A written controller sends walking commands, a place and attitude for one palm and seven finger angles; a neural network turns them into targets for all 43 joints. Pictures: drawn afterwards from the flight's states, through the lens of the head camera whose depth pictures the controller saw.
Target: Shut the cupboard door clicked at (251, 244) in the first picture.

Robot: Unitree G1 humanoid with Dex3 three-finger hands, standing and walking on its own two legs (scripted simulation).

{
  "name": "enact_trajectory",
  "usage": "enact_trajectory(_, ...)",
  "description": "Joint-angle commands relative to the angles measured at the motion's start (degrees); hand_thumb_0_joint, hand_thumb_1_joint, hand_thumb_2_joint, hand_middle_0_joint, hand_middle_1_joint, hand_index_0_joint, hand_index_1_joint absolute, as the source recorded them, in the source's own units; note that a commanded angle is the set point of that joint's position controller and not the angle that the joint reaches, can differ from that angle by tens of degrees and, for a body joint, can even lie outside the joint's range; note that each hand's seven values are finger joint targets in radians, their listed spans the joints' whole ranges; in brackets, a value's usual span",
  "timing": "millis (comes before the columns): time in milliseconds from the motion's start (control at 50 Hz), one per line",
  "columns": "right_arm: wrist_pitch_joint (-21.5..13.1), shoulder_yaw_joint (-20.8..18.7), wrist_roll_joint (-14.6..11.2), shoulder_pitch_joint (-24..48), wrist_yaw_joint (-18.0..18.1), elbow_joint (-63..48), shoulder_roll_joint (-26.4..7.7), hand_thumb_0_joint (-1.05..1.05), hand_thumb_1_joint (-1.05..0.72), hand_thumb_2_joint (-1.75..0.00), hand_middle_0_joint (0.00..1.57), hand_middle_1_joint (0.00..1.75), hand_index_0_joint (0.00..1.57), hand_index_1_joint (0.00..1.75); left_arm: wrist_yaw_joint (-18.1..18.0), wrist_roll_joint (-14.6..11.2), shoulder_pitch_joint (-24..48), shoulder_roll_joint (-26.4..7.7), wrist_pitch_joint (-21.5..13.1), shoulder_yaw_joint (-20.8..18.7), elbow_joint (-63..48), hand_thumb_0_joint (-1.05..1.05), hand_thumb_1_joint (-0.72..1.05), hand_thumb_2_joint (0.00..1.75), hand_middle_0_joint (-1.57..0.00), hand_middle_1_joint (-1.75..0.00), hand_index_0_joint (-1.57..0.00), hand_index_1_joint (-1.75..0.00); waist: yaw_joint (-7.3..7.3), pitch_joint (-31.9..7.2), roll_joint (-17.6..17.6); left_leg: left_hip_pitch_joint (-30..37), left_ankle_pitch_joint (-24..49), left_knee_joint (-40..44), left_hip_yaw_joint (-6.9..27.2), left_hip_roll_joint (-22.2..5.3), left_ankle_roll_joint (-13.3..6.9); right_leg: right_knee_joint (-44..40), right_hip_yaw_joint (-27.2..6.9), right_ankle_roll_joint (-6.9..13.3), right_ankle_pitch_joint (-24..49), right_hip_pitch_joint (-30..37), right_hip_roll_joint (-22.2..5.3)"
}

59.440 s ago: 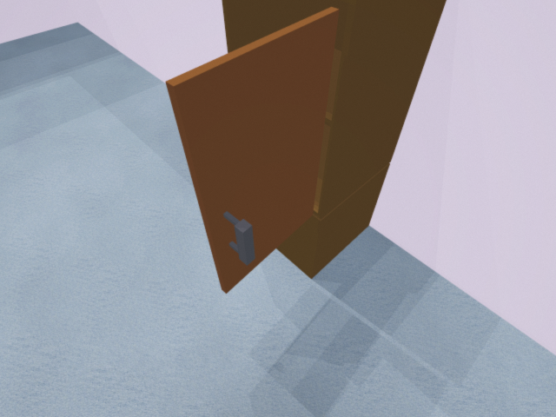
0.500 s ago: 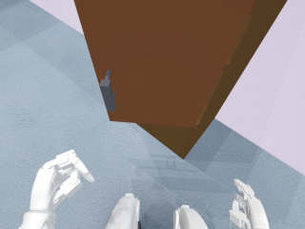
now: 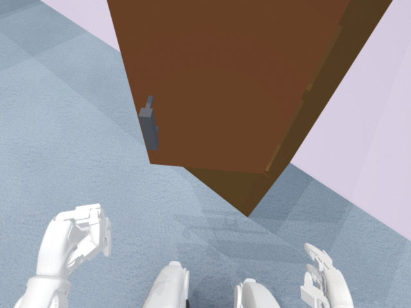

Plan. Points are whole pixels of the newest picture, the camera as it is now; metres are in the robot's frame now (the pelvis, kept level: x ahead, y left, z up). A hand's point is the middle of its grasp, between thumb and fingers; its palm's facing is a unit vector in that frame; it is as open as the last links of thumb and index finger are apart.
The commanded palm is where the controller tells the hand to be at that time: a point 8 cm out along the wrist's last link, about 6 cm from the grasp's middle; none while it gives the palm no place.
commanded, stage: raise the hand and make a fist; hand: left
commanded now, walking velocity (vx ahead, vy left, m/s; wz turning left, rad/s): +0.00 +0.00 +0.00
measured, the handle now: (151, 123) +0.50 +0.17 +0.01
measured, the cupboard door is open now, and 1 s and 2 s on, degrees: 36 36 36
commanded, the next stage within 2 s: bring the fist close to the handle in 0.32 s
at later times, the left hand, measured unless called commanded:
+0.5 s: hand (114, 237) +0.23 +0.18 +0.04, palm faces +0.01 -1.00 -0.04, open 3.1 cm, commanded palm +0.22 +0.22 +0.04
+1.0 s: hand (141, 192) +0.32 +0.16 +0.03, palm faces -0.01 -1.00 -0.03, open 3.1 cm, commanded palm +0.31 +0.20 +0.03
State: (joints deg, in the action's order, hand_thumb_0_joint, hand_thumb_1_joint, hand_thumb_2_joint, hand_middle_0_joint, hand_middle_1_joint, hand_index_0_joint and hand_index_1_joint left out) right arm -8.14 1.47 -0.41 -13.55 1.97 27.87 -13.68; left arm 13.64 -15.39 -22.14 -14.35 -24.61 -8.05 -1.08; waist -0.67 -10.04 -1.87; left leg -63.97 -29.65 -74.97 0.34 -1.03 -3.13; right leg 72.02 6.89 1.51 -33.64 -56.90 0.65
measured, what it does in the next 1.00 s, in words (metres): stands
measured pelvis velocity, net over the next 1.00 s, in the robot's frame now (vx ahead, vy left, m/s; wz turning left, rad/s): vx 0.00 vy -0.01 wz -0.01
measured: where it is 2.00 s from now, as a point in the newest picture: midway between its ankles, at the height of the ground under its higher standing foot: outside the picture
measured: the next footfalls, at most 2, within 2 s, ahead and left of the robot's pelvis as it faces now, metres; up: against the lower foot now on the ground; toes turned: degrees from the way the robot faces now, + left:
none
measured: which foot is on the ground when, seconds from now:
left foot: down 0.00-1.00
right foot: down 0.00-1.00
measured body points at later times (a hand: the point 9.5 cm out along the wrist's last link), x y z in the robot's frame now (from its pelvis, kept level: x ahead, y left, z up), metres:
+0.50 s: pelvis +0.00 -0.01 +0.00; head +0.08 +0.00 +0.44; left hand +0.22 +0.23 +0.05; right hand +0.20 -0.24 -0.08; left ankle +0.06 +0.08 -0.62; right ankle +0.01 -0.11 -0.62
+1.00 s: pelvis +0.00 -0.01 -0.01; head +0.10 +0.00 +0.43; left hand +0.31 +0.21 +0.03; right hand +0.16 -0.26 -0.10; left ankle +0.06 +0.08 -0.62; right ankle +0.01 -0.11 -0.62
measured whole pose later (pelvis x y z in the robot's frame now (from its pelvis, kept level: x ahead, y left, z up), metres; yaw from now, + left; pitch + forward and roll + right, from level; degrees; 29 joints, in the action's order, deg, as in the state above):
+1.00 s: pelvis +0.00 -0.01 -0.01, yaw +0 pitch +21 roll -3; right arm -5.2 1.0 0.0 -13.5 1.0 31.9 -14.5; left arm 8.8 -11.5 0.4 -12.8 -25.3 -6.7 17.1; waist 1.0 -10.5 -1.8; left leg -66.5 -29.9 -75.5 -0.5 -1.4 -2.2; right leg 74.2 5.9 2.4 -34.5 -60.6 0.9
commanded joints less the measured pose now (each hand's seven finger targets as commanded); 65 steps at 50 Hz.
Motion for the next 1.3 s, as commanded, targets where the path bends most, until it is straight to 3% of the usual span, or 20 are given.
enact_trajectory(0, -3.4, -4.13, -0.48, 2.37, 0.72, -8.76, -7.92, 0.0, -0.9, -0.9, 0.2, 0.3, 0.2, 0.3, 0.13, -1.5, 1.1, -5.35, -3.93, -3.02, -11.81, 0.0, 0.9, 0.9, -1.3, -1.5, -1.3, -1.5, 0.47, -13.15, -2.39, 14.55, 7.09, 12.69, 4.67, 0.59, 2.14, -10.49, -4.0, 0.9, 7.29, 4.29, 1.62)
enact_trajectory(40, -3.51, -4.3, -0.37, 2.23, 0.83, -8.48, -7.92, 0.0, -0.9, -0.9, 0.2, 0.3, 0.2, 0.3, -0.33, -1.48, 0.96, -6.6, -4.29, -4.24, -11.96, 0.0, 0.9, 0.9, -1.3, -1.5, -1.3, -1.5, 0.26, -13.49, -1.63, 14.01, 7.97, 12.17, 4.55, 0.64, 1.98, -10.44, -4.33, 0.97, 7.8, 4.92, 1.77)
enact_trajectory(120, -3.36, -4.4, -0.38, 2.26, 0.57, -8.21, -7.73, 0.0, -0.9, -0.9, 0.2, 0.3, 0.2, 0.3, -1.13, -1.1, 0.11, -6.09, -4.95, -3.87, -12.63, 0.0, 0.9, 0.9, -1.3, -1.5, -1.3, -1.5, 0.12, -13.93, -3.33, 15.27, 8.43, 12.52, 4.47, 0.48, 2.19, -9.93, -3.97, 0.97, 8.27, 4.12, 1.64)
enact_trajectory(240, -2.79, -4.45, -0.43, 2.05, 0.75, -8.21, -7.76, 0.0, -0.9, -0.9, 0.2, 0.3, 0.2, 0.3, -1.02, -1.29, 0.33, -5.87, -4.41, -3.98, -10.61, 0.0, 0.9, 0.9, -1.3, -1.5, -1.3, -1.5, 0.64, -12.79, -0.47, 12.8, 8.43, 11.23, 3.63, 0.75, 1.65, -10.91, -5.1, 0.7, 8.31, 5.48, 1.65)
enact_trajectory(400, -2.59, -4.28, -0.54, 2.21, 0.76, -8.49, -7.54, 0.0, -0.9, -0.9, 0.2, 0.3, 0.2, 0.3, -0.66, -1.01, 1.03, -5.43, -4.69, -3.2, -11.58, 0.0, 0.9, 0.9, -1.3, -1.5, -1.3, -1.5, 0.76, -13.42, -1.08, 13.68, 8.81, 10.95, 3.33, 0.67, 1.66, -10.83, -5.18, 0.59, 8.87, 5.36, 1.48)
enact_trajectory(440, -2.73, -4.1, -0.3, 1.71, 0.89, -7.85, -7.77, 0.0, -0.9, -0.9, 0.2, 0.3, 0.2, 0.3, -0.77, -0.74, 5.37, -5.62, -4.91, -2.62, -11.21, 0.0, 0.9, 0.9, -1.3, -1.5, -1.3, -1.5, 1.76, -12.72, -1.22, 12.7, 8.77, 9.75, 3.45, 0.68, 1.45, -10.36, -5.39, 0.63, 8.97, 4.26, 1.62)
enact_trajectory(520, -3.08, -3.94, -0.15, 1.68, 0.75, -7.12, -8.1, 0.0, -0.9, -0.9, 0.2, 0.3, 0.2, 0.3, -0.98, 0.0, 10.79, -4.22, -5.04, -0.66, -8.44, 0.0, 0.9, 0.9, -1.3, -1.5, -1.3, -1.5, 2.3, -12.95, -1.22, 12.18, 7.16, 8.99, 3.74, 0.65, 1.46, -9.76, -5.29, 0.6, 7.51, 1.96, 1.42)
enact_trajectory(540, -2.96, -3.94, -0.14, 1.31, 0.86, -6.93, -8.36, 0.0, -0.9, -0.9, 0.2, 0.3, 0.2, 0.3, -1.2, 0.32, 12.03, -5.49, -4.77, -1.53, -7.65, 0.0, 0.9, 0.9, -1.3, -1.5, -1.3, -1.5, 2.24, -12.95, -1.22, 12.04, 7.4, 8.95, 3.86, 0.59, 1.36, -9.67, -5.37, 0.74, 7.67, 1.92, 1.58)
enact_trajectory(620, -2.42, -3.96, -0.21, 1.66, 0.52, -6.73, -8.29, 0.0, -0.9, -0.9, 0.2, 0.3, 0.2, 0.3, -1.89, 0.9, 15.93, -5.1, -3.49, -1.2, -6.24, 0.0, 0.9, 0.9, -1.3, -1.5, -1.3, -1.5, 1.58, -16.37, -1.78, 13.42, 8.75, 9.27, 3.49, 0.72, 1.37, -9.52, -5.53, 0.63, 9.37, 3.18, 1.26)
enact_trajectory(640, -2.17, -4.01, -0.22, 1.1, 0.52, -6.53, -8.47, 0.0, -0.9, -0.9, 0.2, 0.3, 0.2, 0.3, -2.38, 1.08, 16.49, -6.81, -3.16, -2.93, -5.69, 0.0, 0.9, 0.9, -1.3, -1.5, -1.3, -1.5, 1.16, -17.26, -1.5, 13.56, 9.62, 9.52, 3.72, 0.63, 1.43, -9.17, -5.32, 0.82, 9.99, 3.97, 1.44)
enact_trajectory(680, -1.76, -3.93, -0.27, 1.58, 0.19, -6.35, -8.15, 0.0, -0.9, -0.9, 0.2, 0.3, 0.2, 0.3, -2.93, 1.4, 18.1, -4.93, -2.57, -1.34, -4.45, 0.0, 0.9, 0.9, -1.3, -1.5, -1.3, -1.5, 1.4, -17.13, -1.98, 14.66, 10.52, 9.79, 3.4, 0.62, 1.48, -9.4, -5.2, 0.61, 11.44, 3.71, 1.24)
enact_trajectory(740, -1.09, -4.01, -0.13, 1.06, 0.07, -5.61, -8.29, 0.0, -0.9, -0.9, 0.2, 0.3, 0.2, 0.3, -3.98, 1.72, 19.67, -6.15, -2.28, -3.03, -1.52, 0.0, 0.9, 0.9, -1.3, -1.5, -1.3, -1.5, 1.27, -18.36, 0.08, 13.76, 11.65, 9.41, 3.15, 0.59, 1.34, -9.36, -5.58, 0.5, 12.9, 5.43, 1.32)
enact_trajectory(760, -0.84, -3.9, -0.13, 1.29, -0.1, -5.6, -8.12, 0.0, -0.9, -0.9, 0.2, 0.3, 0.2, 0.3, -4.11, 1.9, 20.8, -5.11, -2.29, -2.18, -0.38, 0.0, 0.9, 0.9, -1.3, -1.5, -1.3, -1.5, 1.27, -17.81, -0.48, 13.77, 11.71, 9.68, 2.99, 0.67, 1.44, -9.32, -5.48, 0.46, 13.28, 5.29, 1.13)
enact_trajectory(900, 0.3, -4.13, 0.01, 0.7, -0.48, -3.52, -8.54, 0.0, -0.9, -0.9, 0.2, 0.3, 0.2, 0.3, -4.94, 2.99, 31.36, -3.98, -4.42, -0.64, 6.13, 0.0, 0.9, 0.9, -1.3, -1.5, -1.3, -1.5, 3.03, -16.81, 0.25, 13.58, 10.21, 9.31, 2.89, 0.52, 1.41, -9.62, -5.76, 0.3, 12.05, 2.88, 0.93)
enact_trajectory(960, 0.54, -4.34, 0.2, 0.5, -0.27, -2.46, -8.95, 0.0, -0.9, -0.9, 0.2, 0.3, 0.2, 0.3, -5.37, 3.48, 36.64, -5.62, -5.59, -2.17, 8.51, 0.0, 0.9, 0.9, -1.3, -1.5, -1.3, -1.5, 3.1, -18.73, -0.03, 14.17, 10.36, 9.09, 3.13, 0.42, 1.47, -9.0, -5.81, 0.4, 12.01, 2.23, 0.88)
enact_trajectory(1000, 0.7, -4.35, 0.23, 0.33, -0.54, -2.3, -8.79, 0.0, -0.9, -0.9, 0.2, 0.3, 0.2, 0.3, -5.43, 3.65, 37.18, -4.06, -6.03, -0.82, 10.06, 0.0, 0.9, 0.9, -1.3, -1.5, -1.3, -1.5, 2.63, -19.74, -2.07, 15.69, 11.43, 9.44, 3.13, 0.45, 1.74, -8.64, -5.5, 0.6, 12.85, 1.9, 0.83)
enact_trajectory(1160, 2.54, -4.58, 0.25, -1.0, -0.89, -0.66, -9.19, 0.0, -0.9, -0.9, 0.2, 0.3, 0.2, 0.3, -6.9, 4.65, 45.51, -6.24, -6.56, -3.69, 18.88, 0.0, 0.9, 0.9, -1.3, -1.5, -1.3, -1.5, 2.93, -21.35, 0.28, 15.04, 12.46, 9.02, 3.02, 0.29, 1.85, -8.0, -5.67, 0.38, 14.6, 1.93, 0.91)
enact_trajectory(1220, 3.07, -4.61, 0.33, -1.3, -0.98, 0.07, -9.13, 0.0, -0.9, -0.9, 0.2, 0.3, 0.2, 0.3, -7.18, 5.11, 51.58, -5.57, -7.43, -2.93, 21.77, 0.0, 0.9, 0.9, -1.3, -1.5, -1.3, -1.5, 3.89, -20.81, -0.19, 14.57, 11.15, 8.75, 2.96, 0.35, 1.83, -8.17, -5.9, 0.24, 13.53, 0.78, 0.81)
enact_trajectory(1280, 3.2, -4.89, 0.56, -1.91, -1.17, 0.66, -9.35, 0.0, -0.9, -0.9, 0.2, 0.3, 0.2, 0.3, -7.57, 5.64, 54.22, -4.54, -8.76, -1.88, 22.78, 0.0, 0.9, 0.9, -1.3, -1.5, -1.3, -1.5, 4.18, -23.49, -2.13, 17.9, 13.29, 8.49, 3.59, 0.02, 2.14, -7.32, -5.4, 0.42, 14.6, -1.29, 0.85)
